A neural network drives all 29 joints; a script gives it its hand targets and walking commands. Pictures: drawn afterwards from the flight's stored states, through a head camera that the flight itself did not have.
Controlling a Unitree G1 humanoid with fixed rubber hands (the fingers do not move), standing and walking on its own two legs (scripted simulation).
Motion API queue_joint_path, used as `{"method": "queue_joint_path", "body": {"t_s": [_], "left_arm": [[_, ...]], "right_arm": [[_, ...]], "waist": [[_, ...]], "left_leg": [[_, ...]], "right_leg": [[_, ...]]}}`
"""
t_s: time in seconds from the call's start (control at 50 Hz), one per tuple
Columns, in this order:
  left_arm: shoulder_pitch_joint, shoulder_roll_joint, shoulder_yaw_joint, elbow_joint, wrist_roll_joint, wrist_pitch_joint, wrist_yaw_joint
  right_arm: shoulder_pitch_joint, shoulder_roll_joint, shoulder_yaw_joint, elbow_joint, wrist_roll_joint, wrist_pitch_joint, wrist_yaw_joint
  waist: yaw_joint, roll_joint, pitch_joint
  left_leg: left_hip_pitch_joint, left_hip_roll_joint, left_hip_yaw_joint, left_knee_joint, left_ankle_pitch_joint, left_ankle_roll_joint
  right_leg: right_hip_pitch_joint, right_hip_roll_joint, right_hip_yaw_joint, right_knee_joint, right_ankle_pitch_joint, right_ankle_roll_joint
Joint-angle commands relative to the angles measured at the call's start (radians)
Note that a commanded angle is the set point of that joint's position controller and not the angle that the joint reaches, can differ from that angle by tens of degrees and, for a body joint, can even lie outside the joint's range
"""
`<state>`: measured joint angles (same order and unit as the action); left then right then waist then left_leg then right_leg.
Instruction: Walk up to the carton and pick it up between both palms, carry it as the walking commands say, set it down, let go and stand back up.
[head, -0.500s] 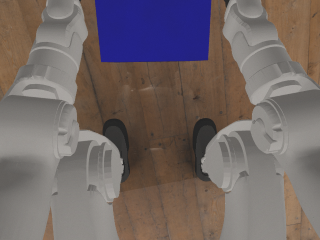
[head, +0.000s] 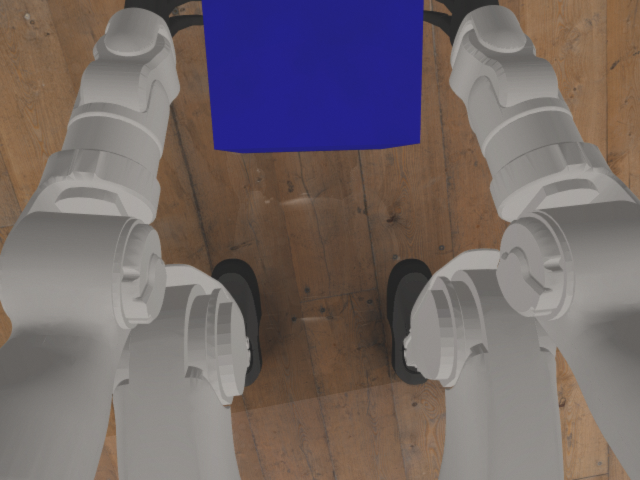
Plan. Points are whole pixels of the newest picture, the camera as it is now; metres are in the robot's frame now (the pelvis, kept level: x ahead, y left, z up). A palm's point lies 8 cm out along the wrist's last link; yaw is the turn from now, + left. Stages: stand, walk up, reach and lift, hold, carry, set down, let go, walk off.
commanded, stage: reach and lift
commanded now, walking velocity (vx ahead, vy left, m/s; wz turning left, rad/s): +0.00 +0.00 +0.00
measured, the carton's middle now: (310, 25) +0.55 +0.02 -0.26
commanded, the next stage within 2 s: none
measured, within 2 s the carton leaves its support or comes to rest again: neither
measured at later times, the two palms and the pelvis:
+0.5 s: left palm out of the picture +0.53 +0.17 -0.12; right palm (493, 0) +0.53 -0.12 -0.11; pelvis -0.01 +0.00 +0.02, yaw +1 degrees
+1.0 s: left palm out of the picture +0.52 +0.16 -0.06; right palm out of the picture +0.51 -0.11 -0.05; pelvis +0.00 +0.00 +0.06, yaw +2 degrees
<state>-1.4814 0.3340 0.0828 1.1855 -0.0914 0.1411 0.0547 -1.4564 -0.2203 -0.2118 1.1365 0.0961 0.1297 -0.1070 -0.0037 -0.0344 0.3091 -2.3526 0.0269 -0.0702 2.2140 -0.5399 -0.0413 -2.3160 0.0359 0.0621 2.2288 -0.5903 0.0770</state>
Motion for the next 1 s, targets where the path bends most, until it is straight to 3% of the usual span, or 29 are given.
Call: {"method": "queue_joint_path", "body": {"t_s": [0.0, 0.12, 0.36, 0.56, 0.74, 0.98], "left_arm": [[-0.486, -0.953, -0.202, -0.316, -0.084, -0.067, -0.244], [-0.533, -0.973, -0.215, -0.348, -0.076, -0.053, -0.237], [-0.603, -1.023, -0.196, -0.399, -0.018, 0.014, -0.247], [-0.501, -1.141, -0.197, -0.381, 0.009, 0.072, -0.257], [-0.482, -1.171, -0.238, -0.447, 0.004, 0.088, -0.246], [-0.397, -1.232, -0.210, -0.428, 0.072, 0.111, -0.238]], "right_arm": [[-0.464, 0.961, 0.248, -0.250, 0.071, -0.039, 0.242], [-0.481, 1.001, 0.249, -0.282, 0.054, -0.014, 0.235], [-0.544, 1.062, 0.222, -0.346, -0.009, 0.058, 0.244], [-0.543, 1.056, 0.240, -0.435, -0.060, 0.090, 0.266], [-0.516, 1.110, 0.317, -0.522, -0.042, 0.118, 0.269], [-0.436, 1.135, 0.291, -0.461, -0.079, 0.120, 0.282]], "waist": [[0.016, 0.046, -1.238], [0.007, 0.061, -1.296], [0.027, 0.083, -1.397], [-0.011, 0.091, -1.449], [-0.001, 0.080, -1.608], [-0.015, 0.106, -1.566]], "left_leg": [[0.681, -0.130, 0.141, -0.130, 0.448, 0.033], [0.701, -0.135, 0.156, -0.152, 0.398, 0.029], [0.725, -0.133, 0.186, -0.218, 0.265, 0.024], [0.765, -0.149, 0.169, -0.260, 0.309, 0.018], [0.830, -0.162, 0.178, -0.294, 0.381, 0.017], [0.856, -0.171, 0.169, -0.378, 0.356, 0.010]], "right_leg": [[0.529, 0.111, -0.161, -0.152, 0.447, -0.040], [0.523, 0.111, -0.172, -0.181, 0.394, -0.031], [0.539, 0.111, -0.185, -0.245, 0.264, -0.031], [0.532, 0.110, -0.191, -0.283, 0.287, -0.033], [0.622, 0.114, -0.191, -0.320, 0.366, -0.025], [0.540, 0.130, -0.199, -0.394, 0.315, -0.036]]}}
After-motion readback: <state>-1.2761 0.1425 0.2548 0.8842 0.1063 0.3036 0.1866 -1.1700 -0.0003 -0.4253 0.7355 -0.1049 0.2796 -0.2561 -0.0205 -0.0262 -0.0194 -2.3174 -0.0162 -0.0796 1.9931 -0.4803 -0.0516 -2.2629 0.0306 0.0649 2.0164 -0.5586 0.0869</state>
